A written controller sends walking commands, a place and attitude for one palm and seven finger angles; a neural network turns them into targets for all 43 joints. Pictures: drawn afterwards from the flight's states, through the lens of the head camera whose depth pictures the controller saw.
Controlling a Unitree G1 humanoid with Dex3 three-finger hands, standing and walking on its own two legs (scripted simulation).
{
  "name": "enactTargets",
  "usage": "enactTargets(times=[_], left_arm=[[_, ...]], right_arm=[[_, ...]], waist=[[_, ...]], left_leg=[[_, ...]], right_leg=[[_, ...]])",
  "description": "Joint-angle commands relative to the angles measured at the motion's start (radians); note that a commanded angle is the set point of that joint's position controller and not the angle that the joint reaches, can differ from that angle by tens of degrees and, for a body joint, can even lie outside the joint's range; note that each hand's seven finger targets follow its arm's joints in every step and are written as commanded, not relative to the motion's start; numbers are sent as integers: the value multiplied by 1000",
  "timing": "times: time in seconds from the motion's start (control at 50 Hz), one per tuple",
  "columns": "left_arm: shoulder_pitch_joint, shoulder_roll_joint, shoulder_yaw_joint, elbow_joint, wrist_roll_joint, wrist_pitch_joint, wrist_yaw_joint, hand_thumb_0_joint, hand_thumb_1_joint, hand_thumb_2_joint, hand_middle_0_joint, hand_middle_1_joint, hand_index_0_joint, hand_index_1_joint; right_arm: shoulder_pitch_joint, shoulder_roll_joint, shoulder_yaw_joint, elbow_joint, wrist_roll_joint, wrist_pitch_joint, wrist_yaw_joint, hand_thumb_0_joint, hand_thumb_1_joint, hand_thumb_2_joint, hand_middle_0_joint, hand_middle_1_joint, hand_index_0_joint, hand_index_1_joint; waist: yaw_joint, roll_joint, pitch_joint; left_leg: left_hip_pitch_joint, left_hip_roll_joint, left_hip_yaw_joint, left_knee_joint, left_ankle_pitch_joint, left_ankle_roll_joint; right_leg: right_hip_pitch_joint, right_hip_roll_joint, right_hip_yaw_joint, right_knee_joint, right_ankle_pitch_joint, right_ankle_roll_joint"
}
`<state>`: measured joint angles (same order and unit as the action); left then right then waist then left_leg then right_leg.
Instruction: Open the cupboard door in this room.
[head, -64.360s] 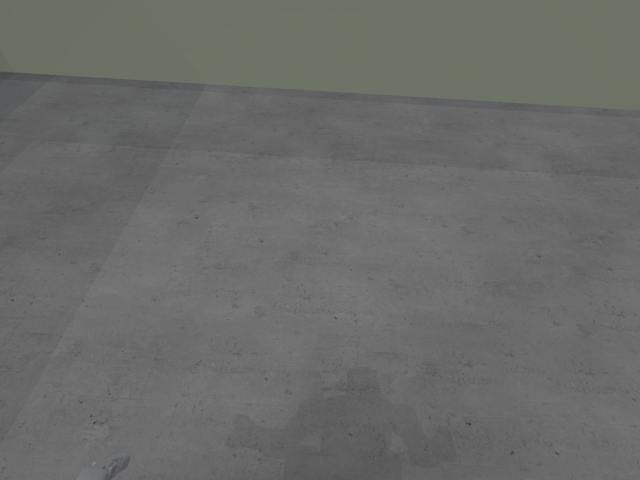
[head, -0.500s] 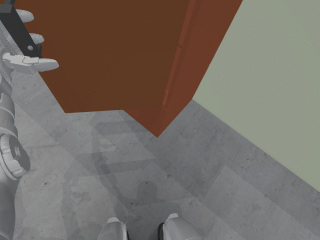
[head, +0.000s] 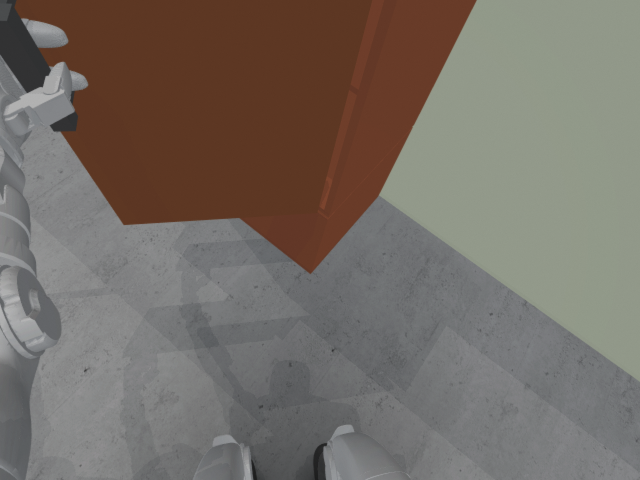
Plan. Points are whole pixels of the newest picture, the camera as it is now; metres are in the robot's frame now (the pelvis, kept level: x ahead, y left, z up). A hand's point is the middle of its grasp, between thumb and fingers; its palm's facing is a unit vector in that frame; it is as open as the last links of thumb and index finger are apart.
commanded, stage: pull the door open along its arc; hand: left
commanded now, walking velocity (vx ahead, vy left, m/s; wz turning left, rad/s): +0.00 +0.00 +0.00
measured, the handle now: (39, 62) +0.59 +0.25 +0.11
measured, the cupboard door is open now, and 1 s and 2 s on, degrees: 46 68 91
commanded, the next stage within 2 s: open thumb and fingers to let go in 1.74 s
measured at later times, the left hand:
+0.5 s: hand (63, 131) +0.49 +0.21 +0.10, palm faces +0.02 -1.00 -0.01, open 5.8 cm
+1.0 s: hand (107, 195) +0.41 +0.17 +0.10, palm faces +0.48 -0.88 +0.01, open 5.8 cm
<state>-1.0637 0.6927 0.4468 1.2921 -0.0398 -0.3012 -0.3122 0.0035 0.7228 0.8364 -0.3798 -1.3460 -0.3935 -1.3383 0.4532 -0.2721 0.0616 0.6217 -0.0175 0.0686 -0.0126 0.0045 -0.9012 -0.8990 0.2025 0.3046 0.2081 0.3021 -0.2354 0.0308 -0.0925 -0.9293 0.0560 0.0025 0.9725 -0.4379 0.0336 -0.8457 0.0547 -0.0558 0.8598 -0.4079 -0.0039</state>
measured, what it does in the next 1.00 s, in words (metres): stands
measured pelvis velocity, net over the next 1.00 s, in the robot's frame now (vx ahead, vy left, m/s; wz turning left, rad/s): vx -0.01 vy -0.03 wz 0.06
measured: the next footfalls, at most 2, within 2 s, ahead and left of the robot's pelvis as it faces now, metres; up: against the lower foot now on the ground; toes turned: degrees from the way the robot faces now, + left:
none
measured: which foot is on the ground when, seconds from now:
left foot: down 0.00-1.00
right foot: down 0.00-1.00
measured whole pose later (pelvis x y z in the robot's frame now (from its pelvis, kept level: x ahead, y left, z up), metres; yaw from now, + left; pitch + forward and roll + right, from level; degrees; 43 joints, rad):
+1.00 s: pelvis -0.01 -0.03 +0.01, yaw +3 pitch +12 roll -1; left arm -0.56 0.13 0.25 0.72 -0.03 -0.24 0.36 -0.01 0.70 0.82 -0.35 -1.35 -0.36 -1.34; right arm 0.23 -0.20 0.02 0.63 -0.04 -0.01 0.00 0.01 -0.90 -0.90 0.20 0.30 0.21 0.30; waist -0.06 0.03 -0.13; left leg -0.71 0.02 -0.01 0.89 -0.39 0.00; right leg -0.66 0.03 -0.07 0.85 -0.42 -0.04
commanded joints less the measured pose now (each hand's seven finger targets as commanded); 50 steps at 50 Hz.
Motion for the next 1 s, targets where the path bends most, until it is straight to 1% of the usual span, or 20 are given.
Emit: enactTargets(times=[0.0, 0.04, 0.06, 0.08, 0.1, 0.16, 0.24, 0.3, 0.38, 0.56, 0.58, 0.6, 0.62, 0.66, 0.76, 0.78, 0.88, 0.9, 0.92, 0.98], left_arm=[[-453, 335, 59, -205, -24, -55, 12, 0, 900, 900, -400, -1350, -400, -1350], [-459, 318, 44, -209, -24, -59, 6, 0, 900, 900, -400, -1350, -400, -1350], [-454, 339, 56, -199, -21, -59, 6, 0, 900, 900, -400, -1350, -400, -1350], [-467, 261, 0, -200, -27, -54, 4, 0, 900, 900, -400, -1350, -400, -1350], [-443, 264, 12, -199, -30, -53, 5, 0, 900, 900, -400, -1350, -400, -1350], [-390, 293, 47, -258, -35, -67, 3, 0, 900, 900, -400, -1350, -400, -1350], [-289, 263, 52, -315, -54, -72, -2, 0, 900, 900, -400, -1350, -400, -1350], [-174, 223, 47, -349, -74, -64, -8, 0, 900, 900, -400, -1350, -400, -1350], [-8, 180, 53, -476, -119, -61, -14, 0, 900, 900, -400, -1350, -400, -1350], [532, -43, -22, -859, -218, -39, 3, 0, 900, 900, -400, -1350, -400, -1350], [476, -63, 61, -947, -259, -32, 117, 0, 900, 900, -400, -1350, -400, -1350], [489, -143, -13, -921, -240, -11, 172, 0, 900, 900, -400, -1350, -400, -1350], [466, -175, -21, -946, -240, -5, 219, 0, 900, 900, -400, -1350, -400, -1350], [452, -229, -36, -938, -197, 17, 327, 0, 900, 900, -400, -1350, -400, -1350], [217, -339, -138, -910, -36, 22, 563, 0, 900, 900, -400, -1350, -400, -1350], [217, -353, -144, -893, -11, 19, 594, 0, 900, 900, -400, -1350, -400, -1350], [127, -418, -196, -836, 26, -11, 676, 0, 900, 900, -400, -1350, -400, -1350], [104, -417, -188, -824, 22, -17, 688, 0, 900, 900, -400, -1350, -400, -1350], [90, -408, -176, -801, 20, -23, 699, 0, 900, 900, -400, -1350, -400, -1350], [47, -397, -189, -772, 39, -50, 707, 0, 900, 900, -400, -1350, -400, -1350]], right_arm=[[212, -209, -73, -35, 7, 1, -16, 0, -900, -900, 200, 300, 200, 300], [209, -207, -72, -36, 7, -2, -16, 0, -900, -900, 200, 300, 200, 300], [211, -209, -70, -32, 7, -1, -18, 0, -900, -900, 200, 300, 200, 300], [209, -202, -71, -34, 7, -2, -15, 0, -900, -900, 200, 300, 200, 300], [211, -205, -75, -33, 7, -4, -14, 0, -900, -900, 200, 300, 200, 300], [211, -206, -79, -41, 4, -3, -13, 0, -900, -900, 200, 300, 200, 300], [199, -202, -83, -57, 7, 2, -4, 0, -900, -900, 200, 300, 200, 300], [179, -198, -91, -75, 16, 9, 1, 0, -900, -900, 200, 300, 200, 300], [140, -191, -100, -114, 27, 12, 7, 0, -900, -900, 200, 300, 200, 300], [3, -148, -113, -204, 56, -25, 31, 0, -900, -900, 200, 300, 200, 300], [-27, -124, -113, -206, 54, -37, 31, 0, -900, -900, 200, 300, 200, 300], [-36, -124, -112, -194, 54, -46, 34, 0, -900, -900, 200, 300, 200, 300], [-40, -123, -113, -188, 54, -55, 33, 0, -900, -900, 200, 300, 200, 300], [-56, -117, -115, -167, 46, -63, 33, 0, -900, -900, 200, 300, 200, 300], [-91, -94, -105, -107, 5, -78, 26, 0, -900, -900, 200, 300, 200, 300], [-100, -89, -107, -102, -1, -79, 24, 0, -900, -900, 200, 300, 200, 300], [-138, -75, -101, -83, -16, -94, 9, 0, -900, -900, 200, 300, 200, 300], [-145, -74, -100, -79, -17, -98, 5, 0, -900, -900, 200, 300, 200, 300], [-138, -76, -99, -72, -20, -101, 2, 0, -900, -900, 200, 300, 200, 300], [-142, -73, -98, -60, -22, -109, -4, 0, -900, -900, 200, 300, 200, 300]], waist=[[6, 155, -466], [4, 198, -482], [8, 182, -463], [-12, 183, -452], [0, 169, -446], [35, 220, -536], [65, 210, -551], [81, 144, -516], [124, 107, -527], [212, 95, -442], [257, 78, -425], [215, 78, -360], [204, 43, -313], [197, 13, -284], [153, 8, -281], [162, 20, -298], [151, -3, -354], [151, 8, -353], [146, -42, -349], [140, -11, -349]], left_leg=[[418, -19, -68, -78, 449, 6], [451, -17, -69, -73, 464, 2], [439, -15, -73, -73, 457, 1], [448, -16, -72, -75, 447, 2], [448, -14, -75, -77, 436, 1], [506, -14, -70, -75, 518, -6], [525, -14, -62, -84, 562, -7], [499, -17, -46, -99, 548, -1], [475, -27, -22, -127, 565, 6], [539, -28, 5, -180, 696, 3], [511, -32, 6, -188, 683, -6], [508, -33, 8, -196, 635, -11], [492, -31, 1, -199, 607, -12], [478, -34, -5, -207, 539, -22], [459, -45, -19, -187, 391, -24], [458, -46, -20, -185, 367, -25], [436, -59, -14, -182, 261, -20], [429, -61, -13, -183, 246, -20], [414, -61, -19, -183, 229, -16], [402, -64, -11, -187, 210, -13]], right_leg=[[146, 20, 25, -77, 357, -6], [116, 19, 23, -74, 352, -7], [114, 19, 21, -74, 341, -8], [94, 21, 19, -78, 333, -6], [91, 22, 16, -81, 316, -7], [126, 21, 19, -69, 371, -11], [167, 26, 15, -70, 412, -12], [214, 29, 15, -81, 437, -11], [329, 25, 24, -89, 518, -12], [435, 9, 19, -105, 621, -13], [433, 9, 7, -114, 600, -8], [400, 12, 2, -119, 562, -5], [379, 14, -5, -126, 536, -6], [355, 10, -9, -120, 480, -4], [299, -15, 8, -104, 380, -7], [295, -17, 10, -103, 352, -11], [323, -24, 28, -128, 291, -10], [325, -26, 30, -135, 277, -11], [331, -24, 32, -143, 265, -8], [341, -30, 46, -153, 260, -8]])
